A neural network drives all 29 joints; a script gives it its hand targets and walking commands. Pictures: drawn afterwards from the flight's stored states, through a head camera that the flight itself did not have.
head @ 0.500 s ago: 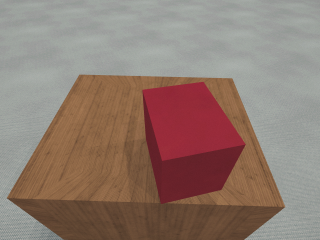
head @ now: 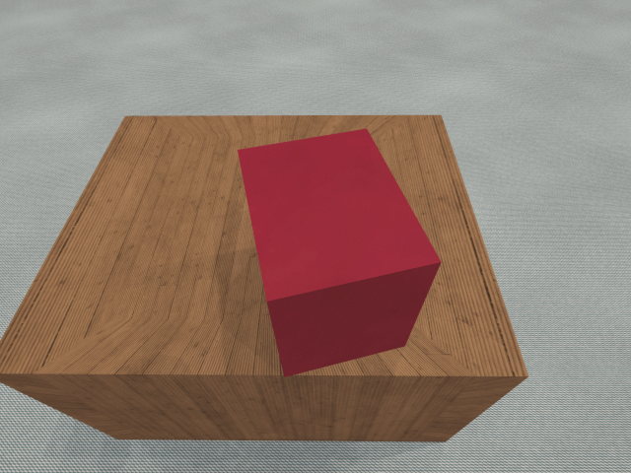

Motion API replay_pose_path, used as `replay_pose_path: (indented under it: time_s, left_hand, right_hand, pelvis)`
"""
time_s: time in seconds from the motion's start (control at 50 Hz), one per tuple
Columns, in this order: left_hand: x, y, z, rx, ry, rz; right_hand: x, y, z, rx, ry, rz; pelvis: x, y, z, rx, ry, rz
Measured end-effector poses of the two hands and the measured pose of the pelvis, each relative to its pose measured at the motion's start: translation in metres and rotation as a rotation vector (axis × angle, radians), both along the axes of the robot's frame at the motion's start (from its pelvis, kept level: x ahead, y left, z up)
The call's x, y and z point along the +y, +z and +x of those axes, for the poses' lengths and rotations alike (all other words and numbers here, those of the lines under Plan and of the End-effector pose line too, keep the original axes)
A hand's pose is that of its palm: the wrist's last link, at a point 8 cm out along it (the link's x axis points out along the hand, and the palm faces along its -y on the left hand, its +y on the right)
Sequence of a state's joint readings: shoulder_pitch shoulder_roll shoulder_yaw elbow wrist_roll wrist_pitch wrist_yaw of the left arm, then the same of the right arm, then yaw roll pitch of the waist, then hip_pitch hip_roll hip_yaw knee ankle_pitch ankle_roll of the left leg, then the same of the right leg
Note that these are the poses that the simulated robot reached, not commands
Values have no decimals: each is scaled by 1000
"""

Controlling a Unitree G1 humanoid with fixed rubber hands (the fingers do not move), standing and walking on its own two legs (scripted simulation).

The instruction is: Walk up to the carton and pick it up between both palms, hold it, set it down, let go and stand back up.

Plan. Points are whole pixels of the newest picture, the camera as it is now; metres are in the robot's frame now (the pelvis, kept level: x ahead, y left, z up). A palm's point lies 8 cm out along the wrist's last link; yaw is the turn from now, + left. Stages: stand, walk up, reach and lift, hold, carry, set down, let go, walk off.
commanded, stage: walk up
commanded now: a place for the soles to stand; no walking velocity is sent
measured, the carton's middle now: (325, 253) +0.47 +0.00 -0.06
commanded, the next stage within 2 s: reach and lift in 1.34 s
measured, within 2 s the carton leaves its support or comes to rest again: neither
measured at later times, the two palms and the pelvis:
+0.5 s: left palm out of the picture +0.02 +0.32 -0.11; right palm out of the picture +0.06 -0.31 -0.11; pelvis -0.03 +0.00 +0.00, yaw +2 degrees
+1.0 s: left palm out of the picture +0.03 +0.34 -0.11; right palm out of the picture +0.07 -0.29 -0.09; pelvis -0.03 +0.02 +0.00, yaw +2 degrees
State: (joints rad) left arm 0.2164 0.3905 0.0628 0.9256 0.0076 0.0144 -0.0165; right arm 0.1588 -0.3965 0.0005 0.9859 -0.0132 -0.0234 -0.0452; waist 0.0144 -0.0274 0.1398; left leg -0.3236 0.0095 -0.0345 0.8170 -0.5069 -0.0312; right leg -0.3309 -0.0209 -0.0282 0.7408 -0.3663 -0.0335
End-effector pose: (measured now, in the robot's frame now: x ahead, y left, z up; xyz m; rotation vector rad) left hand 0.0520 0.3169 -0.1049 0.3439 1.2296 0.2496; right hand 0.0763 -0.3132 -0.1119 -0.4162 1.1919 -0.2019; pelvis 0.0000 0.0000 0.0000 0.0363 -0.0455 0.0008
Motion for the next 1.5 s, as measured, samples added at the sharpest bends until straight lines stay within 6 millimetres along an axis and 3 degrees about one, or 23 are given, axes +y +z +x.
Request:
replay_pose_path:
  time_s: [0.18,0.34,0.56,0.98,1.36,1.42,1.5]
  left_hand:
    - [1,-4,-8,-35,4,-4]
    - [-10,-6,-25,-45,33,-14]
    - [5,-6,-31,-43,24,-22]
    - [18,-6,-27,-58,23,-36]
    - [17,-4,-33,-44,32,-32]
    - [13,-7,-16,19,37,-9]
    - [-3,-6,32,-18,-4,-7]
  right_hand:
    - [2,-3,-8,-9,14,-4]
    - [-9,5,-6,-45,36,-15]
    - [5,9,-23,-25,24,-22]
    - [21,19,-11,-55,29,-24]
    - [21,21,-7,-90,41,-14]
    - [20,10,2,-89,92,11]
    - [22,-4,20,-126,141,40]
  pelvis:
    - [1,-5,-13,-21,29,-17]
    - [-11,-3,-24,-25,24,-9]
    - [5,-1,-31,-14,38,-33]
    - [20,3,-28,-6,37,-56]
    - [18,5,-30,-2,38,-54]
    - [16,-4,-38,-15,36,-52]
    - [10,-19,-48,-48,33,-45]
